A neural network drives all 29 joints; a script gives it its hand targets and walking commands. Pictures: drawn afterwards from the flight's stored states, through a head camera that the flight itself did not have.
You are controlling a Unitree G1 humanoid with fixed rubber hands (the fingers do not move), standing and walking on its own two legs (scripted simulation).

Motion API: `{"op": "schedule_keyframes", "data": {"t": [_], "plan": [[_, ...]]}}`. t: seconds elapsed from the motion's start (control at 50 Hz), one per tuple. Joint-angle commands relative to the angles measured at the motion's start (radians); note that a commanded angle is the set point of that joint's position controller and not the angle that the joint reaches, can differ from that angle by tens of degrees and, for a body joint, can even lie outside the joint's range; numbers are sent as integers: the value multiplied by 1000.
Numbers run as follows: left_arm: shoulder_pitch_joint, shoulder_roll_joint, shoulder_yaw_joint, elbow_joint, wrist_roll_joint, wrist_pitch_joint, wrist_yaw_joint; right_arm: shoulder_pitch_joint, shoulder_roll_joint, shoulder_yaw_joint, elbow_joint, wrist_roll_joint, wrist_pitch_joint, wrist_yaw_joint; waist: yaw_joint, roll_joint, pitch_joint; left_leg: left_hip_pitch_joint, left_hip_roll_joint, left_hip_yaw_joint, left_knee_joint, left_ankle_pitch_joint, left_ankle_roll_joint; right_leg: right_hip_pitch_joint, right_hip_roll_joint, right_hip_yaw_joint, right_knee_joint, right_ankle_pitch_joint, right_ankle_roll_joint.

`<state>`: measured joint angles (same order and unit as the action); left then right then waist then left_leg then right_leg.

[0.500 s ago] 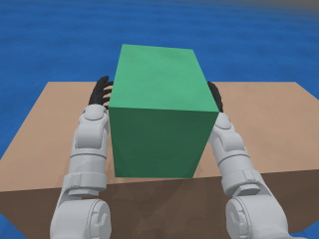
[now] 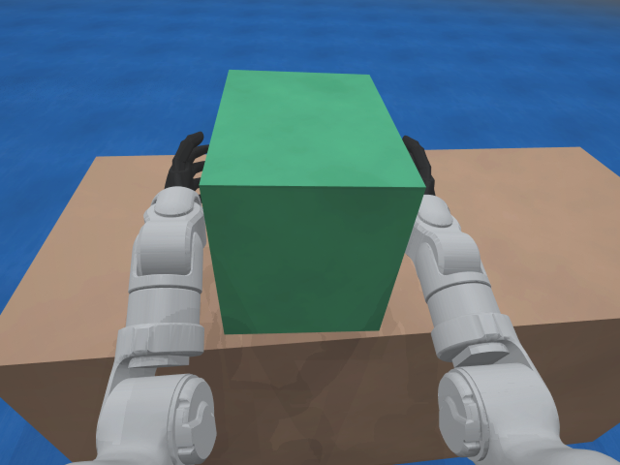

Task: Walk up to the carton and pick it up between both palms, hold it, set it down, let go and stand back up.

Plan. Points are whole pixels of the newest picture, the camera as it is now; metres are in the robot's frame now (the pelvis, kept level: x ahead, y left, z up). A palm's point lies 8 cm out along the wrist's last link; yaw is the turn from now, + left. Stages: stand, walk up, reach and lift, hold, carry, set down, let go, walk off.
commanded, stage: reach and lift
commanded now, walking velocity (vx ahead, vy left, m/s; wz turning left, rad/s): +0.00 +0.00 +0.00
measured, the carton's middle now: (301, 196) +0.42 -0.04 +0.18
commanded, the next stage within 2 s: hold in 0.44 s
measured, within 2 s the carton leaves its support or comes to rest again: neither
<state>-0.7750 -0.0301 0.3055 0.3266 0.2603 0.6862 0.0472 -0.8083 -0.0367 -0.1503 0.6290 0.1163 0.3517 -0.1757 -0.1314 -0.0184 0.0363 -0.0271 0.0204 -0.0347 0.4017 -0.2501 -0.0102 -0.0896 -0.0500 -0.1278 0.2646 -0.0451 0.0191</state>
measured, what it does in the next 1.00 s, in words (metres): stands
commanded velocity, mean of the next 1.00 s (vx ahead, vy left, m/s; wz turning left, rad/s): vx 0.00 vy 0.00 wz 0.00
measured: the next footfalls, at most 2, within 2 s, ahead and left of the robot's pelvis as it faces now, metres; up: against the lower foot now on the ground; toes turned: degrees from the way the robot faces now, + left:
none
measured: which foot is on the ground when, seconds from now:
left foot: down 0.00-1.00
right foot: down 0.00-1.00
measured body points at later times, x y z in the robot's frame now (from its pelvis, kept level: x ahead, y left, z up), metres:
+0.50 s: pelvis +0.01 +0.00 +0.00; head -0.03 +0.02 +0.45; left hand +0.41 +0.13 +0.22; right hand +0.40 -0.17 +0.22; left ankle -0.01 +0.12 -0.75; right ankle +0.07 -0.14 -0.75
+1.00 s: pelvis +0.01 +0.00 +0.00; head -0.06 +0.01 +0.44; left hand +0.39 +0.14 +0.24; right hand +0.39 -0.16 +0.25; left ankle -0.01 +0.12 -0.75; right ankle +0.07 -0.14 -0.75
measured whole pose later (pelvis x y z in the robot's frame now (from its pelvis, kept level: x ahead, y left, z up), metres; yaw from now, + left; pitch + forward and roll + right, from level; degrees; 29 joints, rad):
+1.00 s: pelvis +0.01 +0.00 +0.00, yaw -1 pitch -8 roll -2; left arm -0.76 -0.03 0.32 0.18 0.25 0.85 0.04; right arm -0.85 -0.08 -0.07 0.54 0.24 0.51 -0.23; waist -0.09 0.01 -0.02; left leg 0.00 0.03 -0.02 0.43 -0.29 -0.01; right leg -0.06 -0.04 -0.11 0.29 -0.07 0.02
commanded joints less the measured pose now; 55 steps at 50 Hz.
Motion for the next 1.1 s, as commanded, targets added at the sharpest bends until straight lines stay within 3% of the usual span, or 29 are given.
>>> {"op": "schedule_keyframes", "data": {"t": [0.0, 0.02, 0.1, 0.16, 0.24, 0.28, 0.38, 0.46, 0.5, 0.6, 0.68, 0.74, 0.8, 1.0, 1.08], "plan": [[-797, -597, -468, -168, -164, -74, -143, -942, 649, 419, -402, 129, -83, 109, -2, 26, -600, -182, -97, 17, -77, 251, -21, 498, 100, 53, 77, 231, 27], [-787, -590, -469, -173, -164, -74, -140, -936, 651, 438, -411, 137, -75, 103, 0, 15, -601, -185, -98, 15, -72, 263, -19, 506, 101, 55, 81, 247, 30], [-802, -568, -429, -139, -141, -55, -148, -936, 649, 407, -361, 126, -50, 105, 21, -4, -515, -230, -92, 22, -118, 141, 0, 463, 100, 52, 65, 104, 27], [-836, -584, -476, -177, -178, -61, -138, -974, 663, 432, -422, 143, -53, 103, 15, 15, -604, -199, -92, 18, -85, 206, -9, 472, 103, 54, 80, 171, 26], [-865, -591, -488, -182, -194, -58, -125, -974, 654, 429, -399, 155, -28, 102, 13, 28, -582, -201, -87, 9, -89, 192, -16, 436, 106, 55, 77, 123, 23], [-842, -581, -460, -142, -169, -43, -130, -935, 638, 399, -322, 149, -11, 104, 7, 32, -514, -210, -81, 7, -105, 167, -16, 424, 105, 56, 70, 87, 19], [-825, -570, -443, -146, -163, -25, -154, -947, 627, 407, -348, 175, 2, 86, -1, 31, -534, -185, -89, 6, -83, 241, -27, 462, 106, 56, 69, 170, 25], [-840, -591, -485, -210, -190, -28, -143, -978, 643, 455, -432, 212, 6, 80, 6, 50, -612, -165, -92, 3, -52, 324, -41, 473, 115, 57, 87, 230, 25], [-837, -599, -518, -275, -198, -23, -133, -927, 634, 469, -423, 232, 21, 75, -10, 73, -607, -125, -85, -7, -35, 406, -63, 458, 125, 54, 94, 253, 20], [-811, -585, -497, -256, -165, 20, -143, -887, 589, 441, -371, 236, 56, 74, -9, 91, -492, -132, -73, -7, -61, 371, -73, 409, 129, 49, 71, 151, 11], [-811, -597, -545, -339, -194, 42, -140, -913, 582, 478, -451, 271, 60, 70, -14, 99, -543, -81, -68, -12, -23, 510, -94, 420, 141, 51, 75, 217, 4], [-807, -586, -527, -328, -186, 58, -144, -925, 592, 483, -464, 276, 75, 66, 5, 81, -518, -114, -73, -6, -40, 438, -73, 419, 136, 55, 71, 185, 7], [-836, -605, -549, -364, -196, 64, -141, -933, 591, 476, -462, 284, 84, 71, 3, 106, -529, -113, -63, -9, -46, 443, -83, 412, 141, 54, 76, 164, 0], [-880, -554, -444, -230, -172, 81, -165, -1025, 639, 434, -400, 254, 111, 73, 49, 42, -490, -249, -72, 21, -109, 193, -15, 465, 123, 68, 71, 74, 7], [-884, -538, -411, -198, -157, 87, -176, -1003, 632, 415, -338, 250, 131, 64, 42, 55, -462, -262, -75, 25, -112, 195, -20, 478, 121, 70, 72, 86, 4]]}}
